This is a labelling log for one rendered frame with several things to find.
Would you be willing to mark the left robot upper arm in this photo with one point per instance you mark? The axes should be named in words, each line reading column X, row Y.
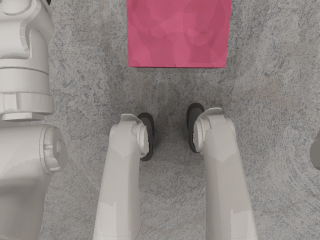
column 29, row 157

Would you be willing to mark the carton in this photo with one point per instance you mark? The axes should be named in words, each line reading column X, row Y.
column 178, row 33

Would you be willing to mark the left robot forearm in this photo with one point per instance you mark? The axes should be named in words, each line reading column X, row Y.
column 25, row 30

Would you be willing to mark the right robot thigh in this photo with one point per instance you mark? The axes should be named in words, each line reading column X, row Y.
column 229, row 212

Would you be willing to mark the right robot upper arm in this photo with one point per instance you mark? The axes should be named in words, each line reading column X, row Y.
column 314, row 152

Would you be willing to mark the right robot shin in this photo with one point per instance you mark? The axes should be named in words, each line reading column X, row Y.
column 214, row 111

